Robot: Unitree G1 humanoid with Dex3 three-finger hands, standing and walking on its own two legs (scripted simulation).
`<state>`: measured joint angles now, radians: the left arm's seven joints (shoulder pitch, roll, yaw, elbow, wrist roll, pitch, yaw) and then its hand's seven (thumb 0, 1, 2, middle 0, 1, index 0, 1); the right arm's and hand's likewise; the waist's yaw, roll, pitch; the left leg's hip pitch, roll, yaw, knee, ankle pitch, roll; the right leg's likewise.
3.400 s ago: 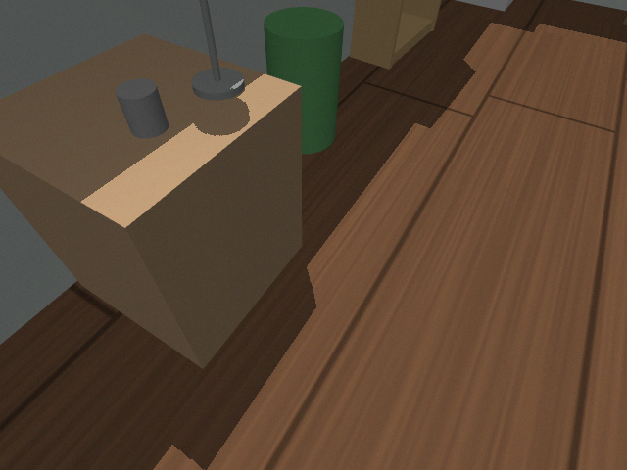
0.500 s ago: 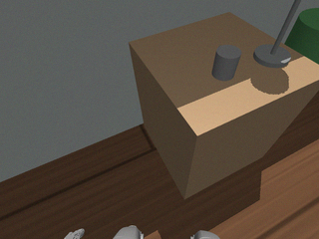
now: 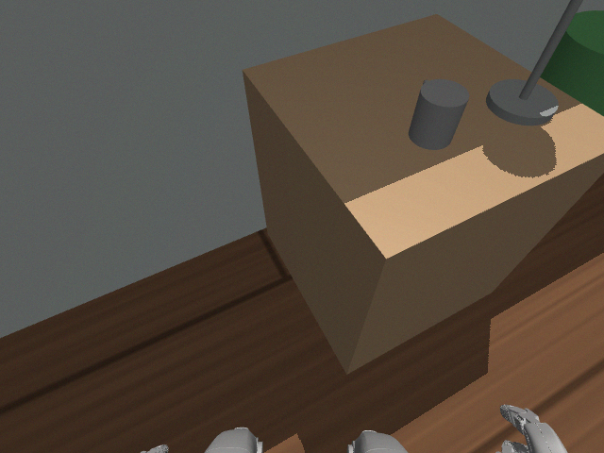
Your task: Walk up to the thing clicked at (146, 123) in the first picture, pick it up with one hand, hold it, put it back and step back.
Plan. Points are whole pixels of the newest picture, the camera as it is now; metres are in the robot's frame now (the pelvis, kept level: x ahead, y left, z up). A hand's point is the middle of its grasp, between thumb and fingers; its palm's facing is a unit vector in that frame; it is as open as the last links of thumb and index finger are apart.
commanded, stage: walk up
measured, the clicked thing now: (433, 110) +0.69 -0.25 +0.02
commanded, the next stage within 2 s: stand in 1.20 s
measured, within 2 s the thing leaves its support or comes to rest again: neither
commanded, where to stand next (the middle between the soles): +0.07 +0.01 m, yaw -5 degrees
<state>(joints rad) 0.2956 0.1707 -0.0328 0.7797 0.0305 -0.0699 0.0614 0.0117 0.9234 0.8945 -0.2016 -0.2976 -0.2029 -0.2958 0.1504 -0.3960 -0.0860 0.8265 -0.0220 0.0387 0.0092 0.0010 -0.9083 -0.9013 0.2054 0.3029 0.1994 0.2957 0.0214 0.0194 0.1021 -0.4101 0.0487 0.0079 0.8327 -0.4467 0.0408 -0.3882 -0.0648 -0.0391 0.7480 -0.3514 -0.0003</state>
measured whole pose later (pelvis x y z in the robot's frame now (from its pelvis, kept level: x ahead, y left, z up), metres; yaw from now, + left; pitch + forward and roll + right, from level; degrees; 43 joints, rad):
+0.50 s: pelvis +0.00 +0.00 +0.01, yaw -3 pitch -1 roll +1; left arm 0.27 0.16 0.02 0.92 0.00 -0.06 0.05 0.00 0.99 0.89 -0.20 -0.30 -0.20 -0.30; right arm 0.18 -0.34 -0.06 0.97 -0.02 0.04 0.02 0.00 -0.91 -0.90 0.21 0.30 0.20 0.30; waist 0.02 0.00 0.07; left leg -0.30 0.05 0.04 0.65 -0.34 0.01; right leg -0.35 -0.03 0.01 0.67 -0.31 0.01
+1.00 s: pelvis +0.00 +0.00 +0.02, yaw -5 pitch -1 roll +0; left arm 0.22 0.15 0.05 1.04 -0.01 -0.06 0.05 0.01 1.02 0.89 -0.20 -0.30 -0.20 -0.30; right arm 0.13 -0.32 -0.05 1.03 -0.02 0.03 0.03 0.00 -0.91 -0.90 0.20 0.30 0.20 0.30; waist 0.03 -0.01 0.06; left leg -0.24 0.07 0.06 0.56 -0.30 -0.01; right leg -0.29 0.00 0.02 0.55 -0.24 0.01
